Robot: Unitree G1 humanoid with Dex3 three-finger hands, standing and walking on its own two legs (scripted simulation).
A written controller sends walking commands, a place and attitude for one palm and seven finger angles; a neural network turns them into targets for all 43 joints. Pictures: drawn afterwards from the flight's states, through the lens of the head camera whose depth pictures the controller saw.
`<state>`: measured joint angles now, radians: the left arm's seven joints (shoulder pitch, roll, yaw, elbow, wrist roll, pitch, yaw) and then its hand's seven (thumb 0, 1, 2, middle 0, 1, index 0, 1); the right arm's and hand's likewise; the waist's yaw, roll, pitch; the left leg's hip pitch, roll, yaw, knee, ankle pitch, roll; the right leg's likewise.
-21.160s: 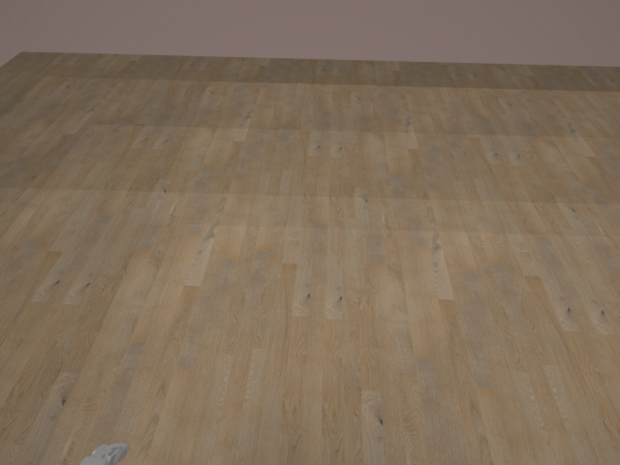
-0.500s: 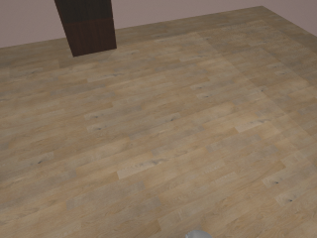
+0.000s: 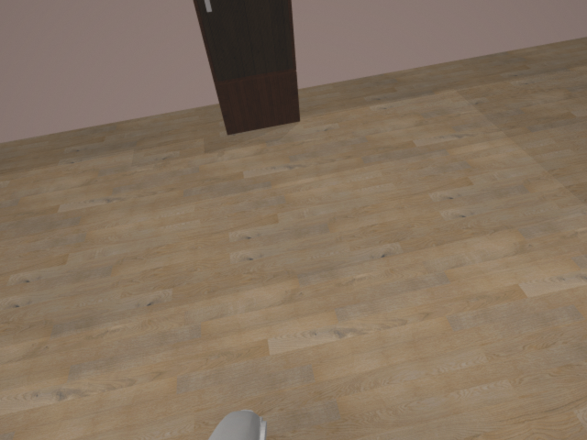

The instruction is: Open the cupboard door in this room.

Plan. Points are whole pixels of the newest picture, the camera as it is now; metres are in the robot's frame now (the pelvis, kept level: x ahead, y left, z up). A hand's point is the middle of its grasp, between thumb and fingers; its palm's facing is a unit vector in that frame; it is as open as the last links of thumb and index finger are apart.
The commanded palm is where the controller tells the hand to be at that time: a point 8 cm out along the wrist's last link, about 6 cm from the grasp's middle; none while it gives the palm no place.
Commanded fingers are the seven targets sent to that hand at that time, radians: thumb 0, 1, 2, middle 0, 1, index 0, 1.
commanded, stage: turn or walk to find it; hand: left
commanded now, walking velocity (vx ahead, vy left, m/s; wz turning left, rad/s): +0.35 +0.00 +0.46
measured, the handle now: out of the picture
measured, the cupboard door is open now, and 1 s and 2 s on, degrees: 0 0 0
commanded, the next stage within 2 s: stand and wait in 1.44 s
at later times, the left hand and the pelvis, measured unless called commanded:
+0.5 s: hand out of the picture +0.13 +0.25 -0.19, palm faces +0.27 -0.94 -0.19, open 7.4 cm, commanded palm none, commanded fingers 0.00 0.90 0.90 -0.20 -0.30 -0.20 -0.30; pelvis +0.20 +0.09 -0.02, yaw +11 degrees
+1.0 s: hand (182, 290) +0.45 +0.27 -0.17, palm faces +0.28 -0.93 -0.23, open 7.2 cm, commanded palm none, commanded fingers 0.00 0.90 0.90 -0.20 -0.30 -0.20 -0.30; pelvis +0.43 +0.08 -0.01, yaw +15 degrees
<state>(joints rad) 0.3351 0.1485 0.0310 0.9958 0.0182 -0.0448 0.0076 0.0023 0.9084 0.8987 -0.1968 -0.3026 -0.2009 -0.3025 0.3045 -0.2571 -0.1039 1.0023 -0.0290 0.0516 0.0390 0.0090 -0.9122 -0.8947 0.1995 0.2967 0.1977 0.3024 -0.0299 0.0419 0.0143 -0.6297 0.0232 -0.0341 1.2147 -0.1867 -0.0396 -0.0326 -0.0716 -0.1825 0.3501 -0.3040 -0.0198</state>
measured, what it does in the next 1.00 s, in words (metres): walks ahead, turning left: left foot, then right foot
